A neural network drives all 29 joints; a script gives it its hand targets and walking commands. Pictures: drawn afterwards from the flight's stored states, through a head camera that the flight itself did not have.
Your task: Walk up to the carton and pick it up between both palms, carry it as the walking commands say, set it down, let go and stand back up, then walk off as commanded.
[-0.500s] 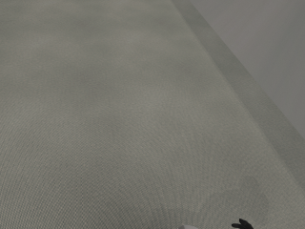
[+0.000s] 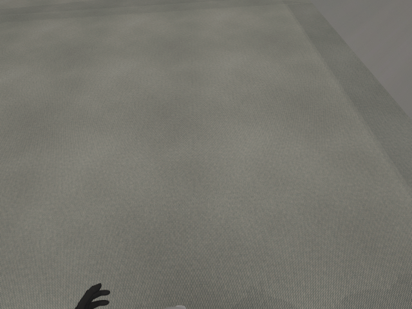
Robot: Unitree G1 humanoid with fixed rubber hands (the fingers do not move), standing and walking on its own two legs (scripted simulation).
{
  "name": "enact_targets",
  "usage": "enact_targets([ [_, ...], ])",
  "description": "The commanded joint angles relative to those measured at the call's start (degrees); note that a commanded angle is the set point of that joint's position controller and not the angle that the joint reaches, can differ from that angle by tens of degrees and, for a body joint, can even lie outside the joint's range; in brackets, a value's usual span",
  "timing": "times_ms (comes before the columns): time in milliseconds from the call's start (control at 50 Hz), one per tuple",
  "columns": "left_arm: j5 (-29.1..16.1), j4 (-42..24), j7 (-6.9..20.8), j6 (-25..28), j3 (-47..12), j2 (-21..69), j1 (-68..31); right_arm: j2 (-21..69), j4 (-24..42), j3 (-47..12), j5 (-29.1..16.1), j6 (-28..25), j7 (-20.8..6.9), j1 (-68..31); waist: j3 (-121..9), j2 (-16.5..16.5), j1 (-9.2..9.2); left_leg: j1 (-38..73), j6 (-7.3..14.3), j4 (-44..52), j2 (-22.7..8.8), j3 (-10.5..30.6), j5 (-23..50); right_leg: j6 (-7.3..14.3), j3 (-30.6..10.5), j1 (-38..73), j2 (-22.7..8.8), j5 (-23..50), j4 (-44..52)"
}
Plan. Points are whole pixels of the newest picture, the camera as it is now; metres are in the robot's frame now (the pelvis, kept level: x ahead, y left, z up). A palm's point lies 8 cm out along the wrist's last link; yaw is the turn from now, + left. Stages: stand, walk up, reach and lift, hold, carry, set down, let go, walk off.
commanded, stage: walk up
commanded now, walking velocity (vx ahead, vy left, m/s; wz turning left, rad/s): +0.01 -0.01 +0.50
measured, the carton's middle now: out of the picture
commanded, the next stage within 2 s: none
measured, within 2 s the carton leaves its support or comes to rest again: neither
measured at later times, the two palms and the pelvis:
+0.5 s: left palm out of the picture +0.00 +0.33 -0.12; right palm out of the picture +0.15 -0.20 -0.10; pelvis -0.02 +0.04 +0.00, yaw +16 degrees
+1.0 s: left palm out of the picture -0.07 +0.27 -0.09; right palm (302, 294) +0.18 -0.19 -0.13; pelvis -0.03 +0.00 +0.00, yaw +31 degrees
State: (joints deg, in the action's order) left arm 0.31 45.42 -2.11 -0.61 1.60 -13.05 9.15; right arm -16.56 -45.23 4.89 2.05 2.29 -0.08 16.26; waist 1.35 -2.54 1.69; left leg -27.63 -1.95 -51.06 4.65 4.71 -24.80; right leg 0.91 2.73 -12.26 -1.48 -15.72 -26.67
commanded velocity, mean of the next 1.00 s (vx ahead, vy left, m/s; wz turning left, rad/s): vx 0.00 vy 0.00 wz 0.50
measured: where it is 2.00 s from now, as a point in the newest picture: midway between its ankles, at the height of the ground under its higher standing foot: outside the picture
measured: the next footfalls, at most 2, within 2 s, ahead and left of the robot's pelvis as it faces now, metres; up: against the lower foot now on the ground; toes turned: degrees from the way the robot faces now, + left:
left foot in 0.32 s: +0.00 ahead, +0.15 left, +0.00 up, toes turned +15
right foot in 0.74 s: +0.06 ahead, -0.08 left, +0.00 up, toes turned +20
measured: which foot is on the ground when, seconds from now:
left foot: up 0.00-0.30, down 0.32-0.74, up 0.76-1.00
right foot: down 0.00-0.32, up 0.34-0.72, down 0.74-1.00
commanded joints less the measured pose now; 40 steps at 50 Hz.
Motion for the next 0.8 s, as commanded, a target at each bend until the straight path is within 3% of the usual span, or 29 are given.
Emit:
enact_targets([
  [0,0.18,-3.69,0.2,1.0,1.42,-6.61,-3.42,-4.42,2.87,1.21,0.48,0.5,-1.6,3.19,-0.04,12.05,0.33,-4.14,-2.72,-15.16,-3.8,-0.58,1.58,4.19,-6.53,0.49,-14.19,20.18,11.3],
  [40,0.31,-2.92,0.35,1.1,1.42,-7.11,-0.99,-4.15,3.34,0.89,-0.28,0.8,-2.11,1.47,-0.5,11.82,-1.28,-5.52,-4.41,-14.15,-4.92,-2.64,2.49,4.54,-3.73,3.77,-13.65,23.14,10.21],
  [100,0.47,-2.02,0.45,1.39,2.16,-8.85,3.31,-3.02,4.62,0.39,-1.27,0.86,-2.01,-3.06,-0.28,12.67,-3.71,-6.75,-5.11,-6.71,-6.11,-4.77,2.35,5.52,-2.34,8.81,-14.69,29.6,8.4],
  [160,0.83,-1.57,0.84,1.6,3.3,-9.5,5.05,-2.28,5.44,-0.16,-1.98,1.04,-1.99,-4.14,-0.93,14.61,-2.67,-0.82,-2.98,1.14,-6.28,-7.28,1.47,6.05,0.25,8.05,-15.25,32.99,4.8],
  [200,1.09,-2.49,1.22,1.31,4.1,-10.34,5.34,-1.74,6.18,-0.52,-2.66,1.12,-2.11,-5.06,-1.59,15.8,-2.27,2.83,-1.44,5.34,-5.9,-9.39,-1.24,6.7,1.05,6.71,-16.15,30.97,2.71],
  [240,1.09,-2.87,1.35,0.77,4.52,-11.34,6.25,-1.7,6.13,-0.75,-2.8,0.89,-2.15,-5.18,-2.38,15.3,-1.95,6.52,-0.42,12.01,-5.24,-10.36,0.9,5.85,1.17,5.81,-17.09,27.82,0.15],
  [280,1.09,-2.66,1.53,0.23,4.87,-11.41,8.29,-3.13,4.55,-0.58,-2.49,-0.27,-1.57,-1.82,-3.52,9.91,0.29,17.18,0.21,27.04,-4.87,-8.99,13.8,1.62,4.06,0.07,-15.75,21.69,-7.72],
  [300,1.71,-3.76,1.89,0.13,4.48,-8.58,9.46,-7.66,3.52,0.23,-1.91,-1.28,-1.01,1.76,-5.67,0.36,1.14,27.31,2.53,30.69,-13.21,1.41,26.14,-1.46,6.99,-9.8,-11.64,9.44,-18.97],
  [320,1.45,-8.0,1.8,-0.36,3.55,-4.08,6.45,-14.81,5.0,1.86,-1.24,-1.92,-0.51,4.89,-5.59,-16.68,2.51,29.19,11.31,30.51,-29.36,20.9,50.91,-3.77,8.13,-24.03,-2.25,-22.7,-31.25],
  [340,1.39,-8.24,1.51,-1.31,3.43,-5.82,2.83,-14.85,3.33,2.44,-2.43,-1.93,0.24,8.13,-7.53,-11.77,4.47,26.69,16.11,29.87,-29.9,19.09,55.36,-3.45,0.59,-22.33,-4.09,-22.19,-37.94],
  [380,1.15,-7.99,1.67,-1.04,3.7,-7.19,2.91,-10.49,4.14,1.09,-1.44,-1.23,0.67,0.38,-5.14,-6.76,1.21,23.56,12.57,30.16,-22.68,11.25,43.27,-3.11,-1.62,-21.86,-4.99,-13.1,-38.9],
  [400,0.92,-8.15,1.85,-0.87,3.96,-7.92,3.34,-9.66,4.84,0.67,-1.5,-0.99,0.79,-2.53,-4.67,-6.95,0.19,23.04,10.9,30.16,-20.1,8.87,41.35,-3.39,-1.76,-21.01,-5.21,-9.21,-37.71],
  [440,0.89,-7.45,2.04,-1.19,3.97,-7.79,4.39,-8.41,5.27,0.56,-1.48,-1.15,0.6,-3.5,-4.99,-6.34,-0.39,21.34,10.63,29.6,-17.99,6.6,43.86,-3.69,-0.94,-18.31,-3.91,-7.47,-37.23],
  [480,0.86,-7.94,1.99,-1.6,3.69,-6.72,2.99,-8.34,4.88,0.84,-1.24,-1.45,0.26,-2.02,-4.72,-5.51,-0.09,20.78,11.17,30.25,-17.8,7.56,40.75,-3.73,-1.19,-17.67,-3.12,-7.41,-33.82],
  [560,0.4,-8.38,1.76,-2.19,2.79,-5.45,0.22,-9.3,4.4,1.55,-0.67,-1.1,-0.2,-0.64,-2.53,-7.16,0.73,17.9,12.04,32.08,-17.23,11.26,26.85,-4.15,-1.16,-15.19,-1.35,-7.83,-23.52],
  [600,0.0,-7.91,1.67,-2.21,2.38,-5.15,0.13,-9.75,4.27,1.84,-0.57,-0.75,-0.56,-1.21,-2.46,-7.9,0.67,15.01,11.61,31.97,-16.64,12.53,23.59,-4.03,-0.6,-11.14,-0.04,-8.19,-19.19],
  [660,-0.78,-7.0,1.39,-1.79,1.91,-5.11,1.32,-10.24,3.86,2.02,-0.78,-0.16,-0.98,-2.57,-3.11,-8.44,0.02,11.46,9.96,30.43,-15.92,14.67,25.07,-3.59,0.35,-3.72,2.0,-8.63,-11.61],
  [700,-0.89,-6.0,0.76,-0.72,1.99,-5.96,4.76,-9.52,3.79,1.64,-1.63,0.04,-0.74,-4.13,-3.49,-5.95,-2.52,6.39,6.53,26.53,-13.96,14.88,22.08,-3.38,-0.41,6.04,1.48,-0.88,1.47],
  [720,-0.36,-5.8,0.25,0.22,2.64,-8.84,6.37,-6.94,3.9,0.85,-2.18,-0.23,-0.51,-3.86,-3.75,0.25,-3.19,0.47,3.89,21.4,-10.63,12.91,15.48,-2.05,-7.81,11.57,-6.34,-1.41,7.99],
  [740,0.5,-6.41,-0.14,0.8,3.46,-13.63,6.28,-1.46,5.18,-0.15,-2.37,-0.71,-0.36,-3.42,-4.8,15.47,-3.12,-7.52,0.8,7.16,-1.53,3.86,-0.84,1.38,-23.15,13.94,-23.19,1.69,13.43],
  [760,0.26,-5.75,0.1,0.52,4.24,-14.5,4.99,-3.74,5.79,0.76,-0.69,-0.01,0.15,-3.93,-1.23,15.21,-2.75,-7.53,0.0,-2.49,-1.54,0.44,-10.47,6.96,-24.57,1.79,-28.45,7.2,13.7],
  [780,0.46,-5.1,0.42,0.56,3.27,-11.36,3.91,-5.0,5.22,0.94,0.29,0.25,-0.06,-3.27,0.15,10.63,-1.69,-4.4,0.08,-7.89,-3.63,1.92,-7.24,7.52,-18.99,-1.79,-23.78,8.84,12.43],
])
